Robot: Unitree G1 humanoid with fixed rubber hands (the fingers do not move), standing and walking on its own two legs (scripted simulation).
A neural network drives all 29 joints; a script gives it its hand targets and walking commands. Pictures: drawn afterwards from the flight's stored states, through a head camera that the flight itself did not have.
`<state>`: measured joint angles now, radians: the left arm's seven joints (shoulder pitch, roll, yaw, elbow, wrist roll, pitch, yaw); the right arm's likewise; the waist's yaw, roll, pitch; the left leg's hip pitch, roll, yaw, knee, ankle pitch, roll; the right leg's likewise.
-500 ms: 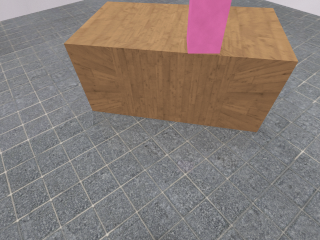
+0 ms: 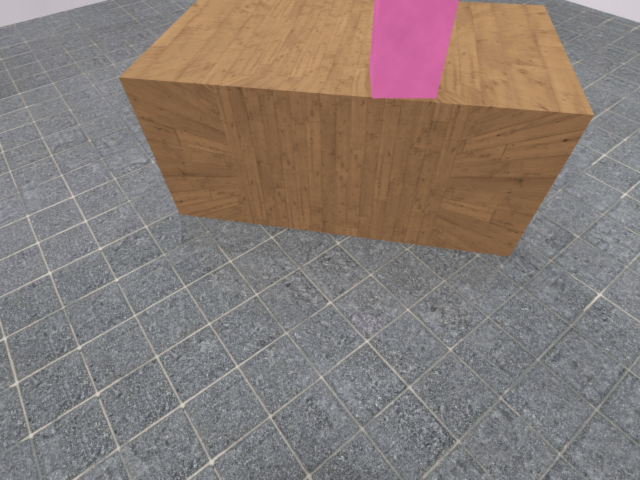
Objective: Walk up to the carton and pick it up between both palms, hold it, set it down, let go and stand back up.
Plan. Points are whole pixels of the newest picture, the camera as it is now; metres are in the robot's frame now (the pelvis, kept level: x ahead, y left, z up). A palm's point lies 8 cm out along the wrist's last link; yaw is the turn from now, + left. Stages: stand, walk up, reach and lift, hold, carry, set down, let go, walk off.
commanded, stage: walk up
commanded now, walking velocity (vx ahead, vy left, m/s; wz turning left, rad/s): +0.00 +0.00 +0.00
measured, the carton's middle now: (408, 30) +1.19 -0.17 +0.01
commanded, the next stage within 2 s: none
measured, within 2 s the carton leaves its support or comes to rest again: neither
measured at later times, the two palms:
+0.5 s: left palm out of the picture -0.06 +0.29 -0.17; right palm out of the picture +0.13 -0.19 -0.14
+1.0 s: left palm (207, 331) +0.37 +0.24 -0.16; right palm out of the picture +0.12 -0.16 -0.17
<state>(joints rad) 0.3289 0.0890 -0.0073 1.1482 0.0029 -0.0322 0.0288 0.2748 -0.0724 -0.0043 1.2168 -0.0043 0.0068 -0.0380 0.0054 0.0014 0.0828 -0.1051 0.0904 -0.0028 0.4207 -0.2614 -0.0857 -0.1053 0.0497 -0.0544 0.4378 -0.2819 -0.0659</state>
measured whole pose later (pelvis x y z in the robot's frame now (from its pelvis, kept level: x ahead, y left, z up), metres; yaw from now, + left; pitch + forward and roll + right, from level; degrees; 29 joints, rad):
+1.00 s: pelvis +0.26 +0.03 -0.03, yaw -11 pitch -5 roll +3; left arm 0.25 0.20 0.02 0.93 0.05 -0.03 -0.04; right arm 0.52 -0.15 0.00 1.04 -0.06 -0.06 0.00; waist -0.03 -0.02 0.11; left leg 0.09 0.04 0.24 0.58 -0.56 -0.03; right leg -0.46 -0.08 -0.07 0.70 -0.16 -0.02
